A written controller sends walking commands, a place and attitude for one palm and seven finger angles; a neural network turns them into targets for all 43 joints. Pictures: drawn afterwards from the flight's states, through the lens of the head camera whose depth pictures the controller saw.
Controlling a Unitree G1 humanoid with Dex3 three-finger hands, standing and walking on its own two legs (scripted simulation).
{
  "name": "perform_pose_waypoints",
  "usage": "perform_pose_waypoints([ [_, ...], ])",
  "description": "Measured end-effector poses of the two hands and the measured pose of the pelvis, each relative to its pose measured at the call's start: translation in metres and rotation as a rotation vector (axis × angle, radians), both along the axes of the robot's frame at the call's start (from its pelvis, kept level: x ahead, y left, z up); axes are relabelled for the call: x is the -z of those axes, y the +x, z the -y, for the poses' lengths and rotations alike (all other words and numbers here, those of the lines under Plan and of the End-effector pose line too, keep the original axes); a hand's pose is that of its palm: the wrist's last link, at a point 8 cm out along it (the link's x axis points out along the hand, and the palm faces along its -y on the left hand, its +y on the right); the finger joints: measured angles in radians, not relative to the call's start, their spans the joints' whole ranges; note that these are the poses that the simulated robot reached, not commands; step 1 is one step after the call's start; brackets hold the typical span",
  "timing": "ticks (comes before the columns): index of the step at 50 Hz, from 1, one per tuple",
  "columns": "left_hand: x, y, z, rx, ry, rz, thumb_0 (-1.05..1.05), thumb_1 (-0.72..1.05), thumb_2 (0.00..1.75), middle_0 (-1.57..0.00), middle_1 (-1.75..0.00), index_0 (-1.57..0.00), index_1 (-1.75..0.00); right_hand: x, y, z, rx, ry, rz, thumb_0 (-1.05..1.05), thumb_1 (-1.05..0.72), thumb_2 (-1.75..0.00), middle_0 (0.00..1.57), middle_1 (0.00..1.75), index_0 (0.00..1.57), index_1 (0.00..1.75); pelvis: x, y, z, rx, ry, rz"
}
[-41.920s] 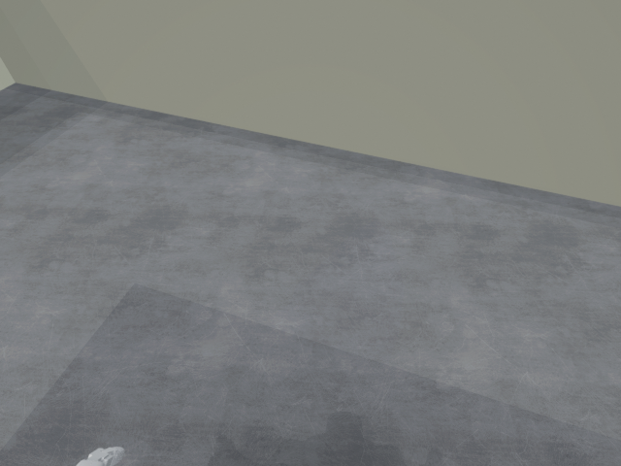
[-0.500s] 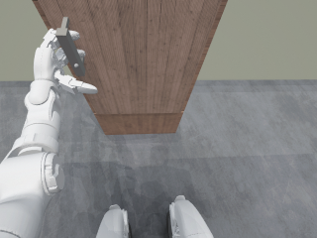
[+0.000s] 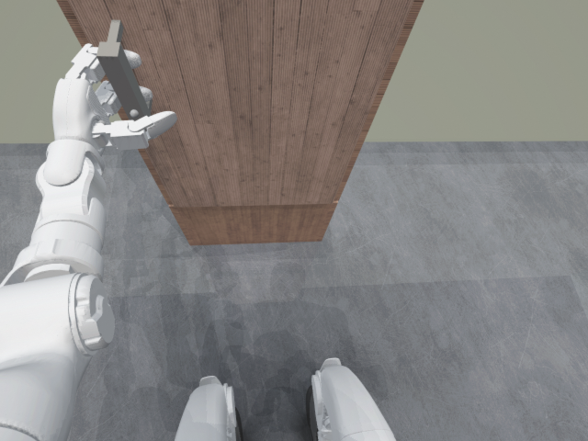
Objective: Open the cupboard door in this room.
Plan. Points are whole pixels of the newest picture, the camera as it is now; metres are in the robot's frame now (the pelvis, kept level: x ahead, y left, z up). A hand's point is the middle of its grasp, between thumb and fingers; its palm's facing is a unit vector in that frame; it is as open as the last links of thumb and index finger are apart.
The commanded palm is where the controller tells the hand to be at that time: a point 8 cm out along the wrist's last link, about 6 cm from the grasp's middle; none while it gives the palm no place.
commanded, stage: close the thumb around the handle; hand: left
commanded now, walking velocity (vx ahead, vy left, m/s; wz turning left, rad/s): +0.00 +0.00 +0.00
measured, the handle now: (131, 82) +0.58 +0.16 +0.07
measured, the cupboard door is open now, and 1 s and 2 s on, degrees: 0 20 43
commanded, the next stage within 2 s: pull the door open along its arc in 0.32 s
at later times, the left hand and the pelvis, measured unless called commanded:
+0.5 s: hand (150, 113) +0.53 +0.14 +0.07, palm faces -0.04 -1.00 -0.01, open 5.5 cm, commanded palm +0.50 +0.18 +0.07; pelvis +0.00 +0.00 +0.00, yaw -1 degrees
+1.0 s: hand (177, 192) +0.41 +0.10 +0.07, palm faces +0.22 -0.98 +0.04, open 5.8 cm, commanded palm +0.35 +0.15 +0.07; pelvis +0.03 -0.01 +0.03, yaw +0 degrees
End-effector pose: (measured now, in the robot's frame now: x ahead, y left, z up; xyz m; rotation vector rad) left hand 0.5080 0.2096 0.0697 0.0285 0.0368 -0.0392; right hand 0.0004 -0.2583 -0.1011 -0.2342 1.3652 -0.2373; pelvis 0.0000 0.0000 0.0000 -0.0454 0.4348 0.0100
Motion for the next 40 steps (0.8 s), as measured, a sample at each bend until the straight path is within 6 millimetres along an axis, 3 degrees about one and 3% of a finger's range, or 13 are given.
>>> perform_pose_waypoints([
  [8, -0.001, 0.006, 0.003, 0.015, -0.007, 0.014, 0.0, 0.53, 0.74, -0.37, -1.31, -0.37, -1.31, -0.001, -0.003, -0.004, 0.004, -0.001, -0.023, 0.0, -0.91, -0.9, 0.2, 0.3, 0.2, 0.3, 0.0, 0.004, -0.003, 0.0, -0.004, -0.008],
  [13, 0.003, 0.005, 0.012, 0.04, -0.023, -0.002, -0.01, 0.66, 0.81, -0.39, -1.33, -0.39, -1.33, -0.003, 0.0, -0.006, 0.006, 0.001, -0.018, 0.0, -0.91, -0.9, 0.2, 0.3, 0.2, 0.3, -0.002, 0.005, -0.005, 0.001, -0.004, -0.003],
  [29, 0.003, -0.005, 0.02, -0.008, -0.011, 0.006, 0.0, 0.76, 0.84, -0.37, -1.35, -0.37, -1.35, 0.0, 0.004, -0.007, 0.017, 0.027, 0.015, 0.0, -0.91, -0.9, 0.2, 0.3, 0.2, 0.3, -0.004, 0.004, -0.003, 0.012, 0.006, 0.009],
  [35, 0.003, -0.027, 0.022, -0.008, -0.011, 0.013, 0.0, 0.76, 0.79, -0.38, -1.35, -0.36, -1.35, -0.006, 0.014, -0.006, 0.031, 0.047, 0.04, 0.01, -0.91, -0.9, 0.2, 0.3, 0.2, 0.3, -0.012, 0.011, -0.001, 0.02, 0.014, 0.03],
  [40, 0.003, -0.058, 0.027, 0.011, -0.01, 0.017, 0.0, 0.73, 0.75, -0.38, -1.35, -0.36, -1.35, -0.014, 0.039, -0.003, 0.024, 0.059, 0.104, 0.01, -0.91, -0.9, 0.2, 0.3, 0.2, 0.3, -0.021, 0.019, 0.002, 0.022, 0.022, 0.059],
])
